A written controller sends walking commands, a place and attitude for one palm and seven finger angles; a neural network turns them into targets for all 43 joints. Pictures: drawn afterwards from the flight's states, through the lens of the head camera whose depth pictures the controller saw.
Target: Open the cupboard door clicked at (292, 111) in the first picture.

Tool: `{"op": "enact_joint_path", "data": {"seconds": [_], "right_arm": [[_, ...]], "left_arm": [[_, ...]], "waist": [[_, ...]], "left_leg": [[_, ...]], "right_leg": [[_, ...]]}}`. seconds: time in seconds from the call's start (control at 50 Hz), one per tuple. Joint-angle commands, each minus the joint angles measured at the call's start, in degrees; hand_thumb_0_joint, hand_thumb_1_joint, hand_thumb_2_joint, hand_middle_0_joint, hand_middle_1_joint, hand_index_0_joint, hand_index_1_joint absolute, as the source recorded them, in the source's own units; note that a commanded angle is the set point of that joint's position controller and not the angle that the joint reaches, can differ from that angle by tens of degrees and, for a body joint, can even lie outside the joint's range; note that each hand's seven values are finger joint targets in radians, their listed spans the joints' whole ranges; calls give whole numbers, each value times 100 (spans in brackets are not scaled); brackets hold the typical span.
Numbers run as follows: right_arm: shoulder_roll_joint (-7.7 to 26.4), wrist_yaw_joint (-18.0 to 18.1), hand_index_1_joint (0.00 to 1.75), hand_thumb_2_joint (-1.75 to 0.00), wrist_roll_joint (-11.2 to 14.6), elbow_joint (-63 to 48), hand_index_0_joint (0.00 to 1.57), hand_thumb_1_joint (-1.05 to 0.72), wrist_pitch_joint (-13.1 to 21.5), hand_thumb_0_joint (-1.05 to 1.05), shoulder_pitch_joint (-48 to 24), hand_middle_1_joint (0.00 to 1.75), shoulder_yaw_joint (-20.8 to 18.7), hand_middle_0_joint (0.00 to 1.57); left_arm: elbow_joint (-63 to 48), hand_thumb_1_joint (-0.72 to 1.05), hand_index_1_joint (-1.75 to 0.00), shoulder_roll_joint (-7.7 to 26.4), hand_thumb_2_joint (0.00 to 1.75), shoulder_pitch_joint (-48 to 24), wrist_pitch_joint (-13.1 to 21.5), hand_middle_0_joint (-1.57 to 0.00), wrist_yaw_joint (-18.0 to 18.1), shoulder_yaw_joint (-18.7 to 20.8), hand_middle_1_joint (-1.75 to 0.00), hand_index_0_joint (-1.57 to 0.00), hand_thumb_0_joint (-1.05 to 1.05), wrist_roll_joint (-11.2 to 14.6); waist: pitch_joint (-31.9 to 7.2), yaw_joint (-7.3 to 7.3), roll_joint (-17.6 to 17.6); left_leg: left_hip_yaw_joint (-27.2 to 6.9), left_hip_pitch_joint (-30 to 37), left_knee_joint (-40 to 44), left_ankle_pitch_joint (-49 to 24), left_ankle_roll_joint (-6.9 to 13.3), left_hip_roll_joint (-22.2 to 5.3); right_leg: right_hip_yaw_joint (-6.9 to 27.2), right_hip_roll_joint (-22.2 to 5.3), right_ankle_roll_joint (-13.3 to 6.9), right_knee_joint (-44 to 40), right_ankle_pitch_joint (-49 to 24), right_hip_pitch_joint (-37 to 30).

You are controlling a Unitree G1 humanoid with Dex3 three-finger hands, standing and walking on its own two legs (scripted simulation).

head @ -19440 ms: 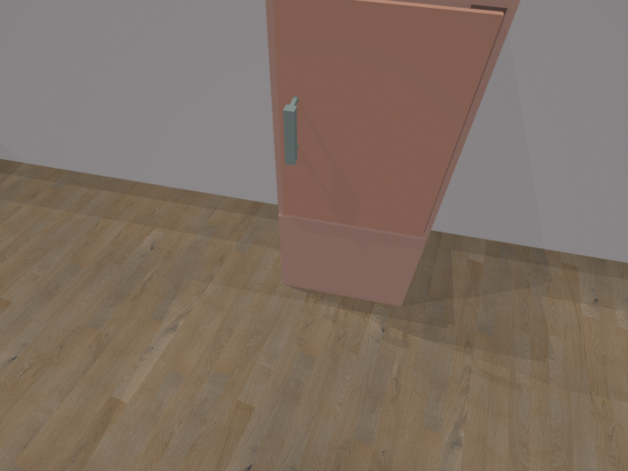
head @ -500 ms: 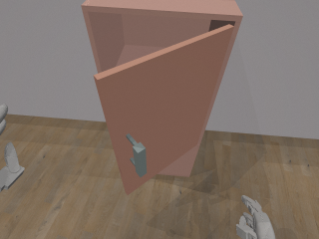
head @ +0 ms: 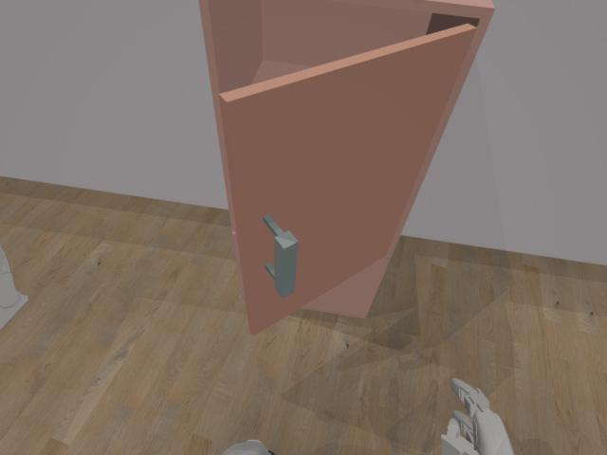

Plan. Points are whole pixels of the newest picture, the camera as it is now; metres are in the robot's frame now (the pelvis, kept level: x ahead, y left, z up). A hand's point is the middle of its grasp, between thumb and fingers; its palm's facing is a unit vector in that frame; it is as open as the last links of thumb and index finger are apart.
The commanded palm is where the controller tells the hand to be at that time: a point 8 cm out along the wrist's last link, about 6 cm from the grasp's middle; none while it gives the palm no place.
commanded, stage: step back with the hand held close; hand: left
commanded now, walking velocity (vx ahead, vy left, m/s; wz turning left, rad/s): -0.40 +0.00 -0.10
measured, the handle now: (277, 257) +0.41 +0.07 -0.01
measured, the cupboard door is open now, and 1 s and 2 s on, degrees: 43 43 43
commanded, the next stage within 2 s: stop stepping back and stand still in 0.54 s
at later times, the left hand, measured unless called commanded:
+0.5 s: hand (59, 387) +0.14 +0.21 +0.18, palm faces +0.22 -0.82 -0.53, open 7.4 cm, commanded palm +0.08 +0.25 +0.19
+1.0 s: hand out of the picture +0.02 +0.23 +0.18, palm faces +0.39 -0.79 -0.48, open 7.5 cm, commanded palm -0.04 +0.26 +0.19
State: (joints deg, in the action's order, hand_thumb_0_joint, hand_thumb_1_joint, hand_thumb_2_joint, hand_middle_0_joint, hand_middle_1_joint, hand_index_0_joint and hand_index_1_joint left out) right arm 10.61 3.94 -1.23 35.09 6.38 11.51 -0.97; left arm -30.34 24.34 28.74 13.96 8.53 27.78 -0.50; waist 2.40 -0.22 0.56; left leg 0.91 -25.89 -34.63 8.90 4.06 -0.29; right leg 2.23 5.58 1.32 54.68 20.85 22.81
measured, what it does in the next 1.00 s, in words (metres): walks backwards: right foot, then left foot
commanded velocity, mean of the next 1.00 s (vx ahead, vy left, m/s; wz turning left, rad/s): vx -0.16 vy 0.00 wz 0.03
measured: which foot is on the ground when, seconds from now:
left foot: down 0.00-0.58, up 0.60-0.82, down 0.84-1.00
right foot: up 0.00-0.12, down 0.14-1.00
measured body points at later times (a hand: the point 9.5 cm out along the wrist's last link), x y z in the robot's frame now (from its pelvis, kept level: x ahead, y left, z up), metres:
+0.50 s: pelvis -0.10 -0.03 +0.02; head -0.07 -0.01 +0.46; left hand +0.12 +0.25 +0.21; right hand +0.06 -0.31 -0.03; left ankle +0.04 +0.06 -0.72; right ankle -0.15 -0.13 -0.68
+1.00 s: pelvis -0.20 -0.03 +0.01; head -0.21 -0.01 +0.46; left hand -0.01 +0.27 +0.21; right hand -0.07 -0.26 -0.07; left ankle -0.23 +0.07 -0.72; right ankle -0.17 -0.12 -0.72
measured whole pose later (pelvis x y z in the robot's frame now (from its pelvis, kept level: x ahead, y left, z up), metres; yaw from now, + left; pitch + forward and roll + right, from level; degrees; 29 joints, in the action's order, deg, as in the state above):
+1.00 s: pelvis -0.20 -0.03 +0.01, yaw -4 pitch -1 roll +1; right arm 8.6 3.1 -0.9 36.6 8.4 16.2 2.2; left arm -27.6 25.4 31.2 10.4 8.6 25.6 0.7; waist -1.2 -1.3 -3.4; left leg 1.7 -8.6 -27.3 17.8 1.4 1.8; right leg -3.6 0.4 0.4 35.5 17.6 18.3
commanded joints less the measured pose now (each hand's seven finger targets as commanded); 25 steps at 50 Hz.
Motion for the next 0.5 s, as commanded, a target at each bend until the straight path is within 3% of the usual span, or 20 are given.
{"op": "enact_joint_path", "data": {"seconds": [0.0,0.02,0.04,0.06,0.1,0.12,0.14,0.16,0.2,0.22,0.24,0.26,0.28,0.3,0.32,0.34,0.36,0.4,0.44,0.48], "right_arm": [[822,-56,30,-90,26,-749,20,-90,416,0,-484,30,-303,20],[819,-73,30,-90,12,-692,20,-90,417,0,-505,30,-269,20],[825,-70,30,-90,-15,-601,20,-90,443,0,-480,30,-248,20],[851,-88,30,-90,-36,-500,20,-90,447,0,-463,30,-235,20],[852,-95,30,-90,-43,-385,20,-90,390,0,-420,30,-265,20],[796,-82,30,-90,-20,-454,20,-90,329,0,-511,30,-239,20],[706,-34,30,-90,-28,-504,20,-90,275,0,-584,30,-181,20],[718,24,30,-90,7,-703,20,-90,295,0,-827,30,-155,20],[694,91,30,-90,193,-952,20,-90,234,0,-980,30,-142,20],[682,105,30,-90,244,-1126,20,-90,214,0,-1079,30,-106,20],[671,128,30,-90,251,-1216,20,-90,199,0,-1237,30,-55,20],[635,152,30,-90,223,-1215,20,-90,161,0,-1198,30,41,20],[712,178,30,-90,192,-1158,20,-90,100,0,-1137,30,58,20],[819,175,30,-90,160,-1103,20,-90,59,0,-1047,30,26,20],[938,111,30,-90,129,-1007,20,-90,56,0,-854,30,-45,20],[964,30,30,-90,97,-929,20,-90,146,0,-826,30,-141,20],[922,-9,30,-90,3,-826,20,-90,241,0,-727,30,-179,20],[1005,0,30,-90,-10,-796,20,-90,312,0,-696,30,-209,20],[975,-30,30,-90,51,-923,20,-90,294,0,-739,30,-215,20],[1023,12,30,-90,84,-1045,20,-90,296,0,-855,30,-248,20]], "left_arm": [[-1145,90,-30,654,90,168,207,-20,122,292,-30,-20,0,215],[-1141,90,-30,611,90,112,172,-20,102,173,-30,-20,0,263],[-1179,90,-30,532,90,-6,181,-20,86,59,-30,-20,0,256],[-1246,90,-30,596,90,-169,221,-20,65,30,-30,-20,0,289],[-1392,90,-30,889,90,-382,325,-20,4,134,-30,-20,0,291],[-1449,90,-30,1120,90,-437,347,-20,-19,278,-30,-20,0,298],[-1547,90,-30,1374,90,-384,390,-20,-16,442,-30,-20,0,279],[-1590,90,-30,1550,90,-375,422,-20,-1,677,-30,-20,0,338],[-1612,90,-30,1593,90,-147,393,-20,-29,843,-30,-20,0,407],[-1491,90,-30,1686,90,232,355,-20,-49,1044,-30,-20,0,426],[-1320,90,-30,1748,90,668,304,-20,-70,1203,-30,-20,0,454],[-1256,90,-30,1632,90,935,276,-20,-115,1143,-30,-20,0,476],[-1304,90,-30,1599,90,946,253,-20,-146,1084,-30,-20,0,478],[-1437,90,-30,1597,90,866,248,-20,-165,1032,-30,-20,0,510],[-1373,90,-30,1433,90,767,214,-20,-191,844,-30,-20,0,545],[-1239,90,-30,1238,90,744,180,-20,-229,601,-30,-20,0,553],[-1173,90,-30,1146,90,801,176,-20,-233,530,-30,-20,0,559],[-1066,90,-30,1088,90,711,59,-20,-156,534,-30,-20,0,495],[-1092,90,-30,1107,90,810,-45,-20,-68,476,-30,-20,0,490],[-1117,90,-30,1133,90,857,-154,-20,6,472,-30,-20,0,492]], "waist": [[-720,30,798],[-739,26,940],[-722,7,1241],[-937,26,1288],[-1438,74,847],[-1603,95,298],[-1756,69,-101],[-1790,173,-354],[-1844,167,-1338],[-1758,221,-1333],[-1732,254,-1025],[-1524,222,-615],[-1591,177,-55],[-1779,127,499],[-1786,38,906],[-1761,58,1482],[-1617,152,1641],[-1009,140,1207],[-961,139,995],[-771,157,1029]], "left_leg": [[-1401,510,2257,1367,371,-1566],[-1306,785,2275,1193,264,-1502],[-1153,1131,2202,602,191,-1418],[-1057,1543,1946,-323,64,-1381],[-663,2531,988,-2279,-158,-1174],[-312,2710,481,-2478,-228,-966],[13,2594,137,-2242,-323,-726],[260,2320,57,-1617,-349,-499],[572,1449,-139,-354,-316,11],[570,1049,-131,75,-291,97],[488,866,-24,70,-293,88],[482,936,317,-259,-282,108],[434,1460,578,-1565,-227,55],[191,2299,697,-3333,-126,-188],[-350,3014,928,-4708,72,-667],[-1007,3167,1417,-5000,306,-1319],[-1232,2462,1791,-3839,461,-1648],[-1048,1069,2407,-1095,482,-1704],[-720,728,2565,26,335,-1450],[-519,-179,2790,1424,197,-1321]], "right_leg": [[-205,-212,-130,-1045,867,-552],[-272,-217,-168,-1646,904,-560],[-320,-259,-184,-2255,742,-564],[-320,-316,-208,-2975,385,-648],[-77,-604,-252,-4079,-1003,-608],[214,-901,-264,-4032,-2095,-574],[327,-1237,-286,-3740,-3558,-663],[204,-1302,-173,-3484,-4599,-956],[-1,-1394,386,-3081,-7121,-1672],[-21,-1469,466,-2822,-7711,-1910],[30,-1527,396,-2646,-7735,-1966],[-21,-1393,297,-2514,-7614,-1900],[-159,-1109,287,-2331,-7019,-1540],[-323,-793,346,-2071,-5967,-998],[-373,-388,327,-1649,-3208,-343],[-277,-158,193,-973,105,76],[-46,-99,44,-499,1438,-211],[-63,-193,-61,-166,1103,-712],[-316,-233,-102,-729,739,-1015],[-632,-144,-130,-1134,553,-1591]]}}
